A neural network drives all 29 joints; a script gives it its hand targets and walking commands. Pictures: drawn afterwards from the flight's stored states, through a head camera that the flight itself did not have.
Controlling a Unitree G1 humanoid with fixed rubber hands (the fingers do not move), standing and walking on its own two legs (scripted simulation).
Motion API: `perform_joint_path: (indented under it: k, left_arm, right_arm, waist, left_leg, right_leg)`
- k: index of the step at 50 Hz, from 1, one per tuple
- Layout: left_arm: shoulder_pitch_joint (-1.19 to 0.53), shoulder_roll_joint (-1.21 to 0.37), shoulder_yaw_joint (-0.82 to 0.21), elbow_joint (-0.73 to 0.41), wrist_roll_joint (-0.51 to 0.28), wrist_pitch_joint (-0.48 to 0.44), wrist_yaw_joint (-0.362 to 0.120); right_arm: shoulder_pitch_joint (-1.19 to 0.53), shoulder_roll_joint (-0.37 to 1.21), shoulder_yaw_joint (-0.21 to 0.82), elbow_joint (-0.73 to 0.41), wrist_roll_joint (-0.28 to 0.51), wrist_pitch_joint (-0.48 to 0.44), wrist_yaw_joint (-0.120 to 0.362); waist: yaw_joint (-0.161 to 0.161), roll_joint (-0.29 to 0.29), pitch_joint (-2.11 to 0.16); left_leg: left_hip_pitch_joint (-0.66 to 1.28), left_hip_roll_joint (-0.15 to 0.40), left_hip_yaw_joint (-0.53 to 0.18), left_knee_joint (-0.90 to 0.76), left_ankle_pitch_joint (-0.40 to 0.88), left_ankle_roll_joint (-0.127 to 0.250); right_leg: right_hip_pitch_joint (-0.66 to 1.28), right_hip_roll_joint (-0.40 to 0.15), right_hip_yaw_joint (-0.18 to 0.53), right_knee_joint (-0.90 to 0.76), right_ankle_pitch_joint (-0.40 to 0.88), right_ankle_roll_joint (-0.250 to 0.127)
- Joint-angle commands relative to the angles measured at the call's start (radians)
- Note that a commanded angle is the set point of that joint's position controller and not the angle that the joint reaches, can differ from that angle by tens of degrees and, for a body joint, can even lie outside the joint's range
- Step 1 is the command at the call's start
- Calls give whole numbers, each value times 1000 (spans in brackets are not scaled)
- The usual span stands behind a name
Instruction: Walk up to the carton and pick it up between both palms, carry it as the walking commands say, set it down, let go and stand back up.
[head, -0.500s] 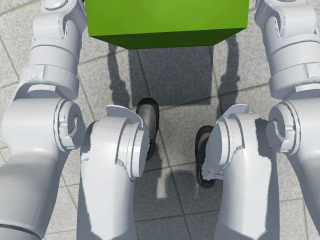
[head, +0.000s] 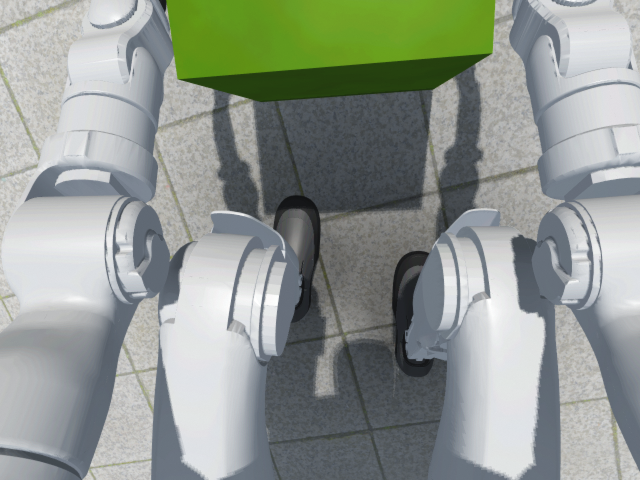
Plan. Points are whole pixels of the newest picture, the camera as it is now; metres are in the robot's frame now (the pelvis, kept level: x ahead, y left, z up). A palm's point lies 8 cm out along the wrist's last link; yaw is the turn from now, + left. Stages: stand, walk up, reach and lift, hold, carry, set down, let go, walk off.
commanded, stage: set down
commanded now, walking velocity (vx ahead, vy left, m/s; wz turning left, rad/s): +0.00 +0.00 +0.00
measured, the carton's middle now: (334, 0) +0.53 +0.04 -0.23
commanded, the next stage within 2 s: let go in 1.90 s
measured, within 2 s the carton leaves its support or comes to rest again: neither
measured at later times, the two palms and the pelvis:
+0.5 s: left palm out of the picture +0.53 +0.22 -0.16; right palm out of the picture +0.55 -0.17 -0.18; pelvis +0.00 +0.00 +0.00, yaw -1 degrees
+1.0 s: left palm out of the picture +0.53 +0.23 -0.07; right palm out of the picture +0.57 -0.17 -0.07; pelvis +0.00 +0.01 +0.05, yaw -1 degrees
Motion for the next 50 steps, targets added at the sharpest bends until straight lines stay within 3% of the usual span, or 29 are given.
perform_joint_path:
  k: [1, 6, 7, 14, 15, 22, 24, 25, 28, 32, 35, 36, 39, 43, 45, 46, 48, 50]
  left_arm:
    - [-292, 48, -48, -95, -83, -70, 51]
    - [-264, 87, -80, -89, -120, -80, 57]
    - [-274, 115, -64, -105, -110, -84, 59]
    - [-243, 168, -44, -130, -100, -87, 63]
    - [-223, 161, -48, -107, -102, -84, 62]
    - [-210, 191, -44, -169, -99, -80, 66]
    - [-200, 197, -49, -235, -112, -78, 67]
    - [-190, 206, -44, -236, -107, -74, 68]
    - [-207, 225, -46, -382, -119, -57, 74]
    - [-203, 238, -53, -553, -135, 7, 83]
    - [-165, 219, -49, -515, -121, 71, 81]
    - [-160, 218, -46, -571, -118, 90, 80]
    - [-137, 237, -15, -626, -72, 141, 91]
    - [-128, 270, 16, -772, -31, 197, 109]
    - [-124, 269, 19, -814, -18, 224, 114]
    - [-123, 268, 28, -851, -16, 233, 117]
    - [-130, 252, 10, -930, -20, 255, 120]
    - [-116, 236, 9, -968, -26, 272, 123]
  right_arm:
    - [-497, -221, 82, -74, -23, -86, -63]
    - [-472, -210, 124, -77, 22, -91, -67]
    - [-489, -219, 123, -106, 32, -94, -69]
    - [-456, -257, 111, -108, 51, -90, -58]
    - [-442, -266, 96, -94, 48, -88, -56]
    - [-415, -309, 72, -110, 56, -81, -44]
    - [-414, -319, 74, -177, 67, -79, -40]
    - [-408, -335, 71, -158, 62, -75, -39]
    - [-436, -324, 103, -313, 102, -55, -42]
    - [-455, -363, 108, -482, 99, -3, -58]
    - [-421, -355, 103, -468, 95, 50, -59]
    - [-403, -357, 102, -486, 88, 69, -59]
    - [-351, -365, 57, -474, 65, 118, -56]
    - [-336, -407, 5, -574, 74, 162, -45]
    - [-307, -430, -21, -549, 57, 182, -35]
    - [-305, -430, -28, -576, 62, 192, -28]
    - [-270, -454, -57, -574, 60, 204, -15]
    - [-263, -457, -61, -620, 70, 211, -4]
  waist:
    - [-54, -171, -1448]
    - [-46, -198, -1463]
    - [-28, -200, -1484]
    - [6, -204, -1507]
    - [-5, -196, -1486]
    - [3, -171, -1531]
    - [5, -175, -1596]
    - [5, -174, -1598]
    - [37, -186, -1813]
    - [31, -203, -2059]
    - [40, -199, -2016]
    - [36, -197, -2070]
    - [38, -155, -2070]
    - [54, -80, -2160]
    - [30, -75, -2135]
    - [43, -55, -2176]
    - [2, -23, -2214]
    - [-3, -20, -2256]
  left_leg:
    - [695, -9, -13, -10, 280, -20]
    - [697, 8, -17, -11, 317, -11]
    - [694, 12, -13, -8, 318, -9]
    - [691, 18, -11, -21, 338, -5]
    - [679, 16, -11, -21, 322, -2]
    - [770, 16, -23, -31, 365, 6]
    - [807, 19, -26, -29, 391, 11]
    - [809, 17, -27, -31, 380, 12]
    - [921, 12, -13, -47, 444, 21]
    - [1033, -6, 6, -68, 470, 29]
    - [1001, -6, 18, -100, 387, 35]
    - [1042, -9, 15, -113, 393, 32]
    - [1095, -16, 19, -153, 377, 30]
    - [1242, -22, 14, -207, 420, 27]
    - [1273, -27, 0, -241, 406, 22]
    - [1322, -28, -6, -260, 432, 19]
    - [1410, -28, -24, -292, 471, 5]
    - [1498, -27, -46, -319, 543, 6]
  right_leg:
    - [491, 3, 136, -332, 428, 71]
    - [502, -4, 143, -339, 466, 75]
    - [513, -5, 147, -337, 479, 78]
    - [515, -9, 143, -323, 497, 74]
    - [486, -5, 139, -327, 475, 73]
    - [470, -6, 126, -308, 481, 66]
    - [501, -4, 124, -302, 510, 63]
    - [491, -3, 118, -301, 490, 62]
    - [630, 5, 116, -317, 564, 66]
    - [821, 17, 111, -355, 632, 70]
    - [829, 12, 115, -397, 565, 75]
    - [856, 14, 110, -407, 553, 74]
    - [801, 24, 99, -450, 482, 68]
    - [745, 38, 75, -483, 449, 58]
    - [694, 41, 60, -504, 414, 52]
    - [691, 42, 58, -513, 419, 48]
    - [654, 53, 37, -538, 420, 37]
    - [640, 56, 33, -565, 446, 35]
